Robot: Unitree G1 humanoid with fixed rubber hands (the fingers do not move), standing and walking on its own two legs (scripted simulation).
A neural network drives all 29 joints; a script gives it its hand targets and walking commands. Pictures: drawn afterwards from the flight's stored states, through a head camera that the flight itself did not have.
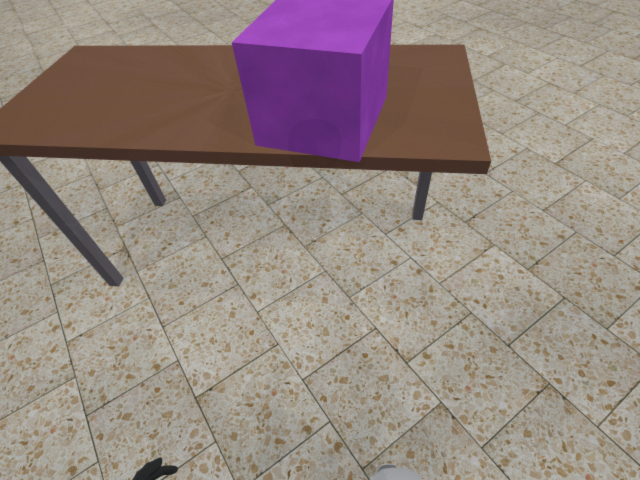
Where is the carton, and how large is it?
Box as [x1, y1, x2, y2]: [232, 0, 393, 161]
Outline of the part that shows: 275,0 232,42 255,145 359,161 386,96 393,0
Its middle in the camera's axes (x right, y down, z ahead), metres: +0.00 -0.36 +0.84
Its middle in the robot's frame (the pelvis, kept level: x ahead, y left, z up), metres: +0.90 -0.03 +0.06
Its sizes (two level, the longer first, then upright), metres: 0.266 0.243 0.227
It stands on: a table, 0.69 m high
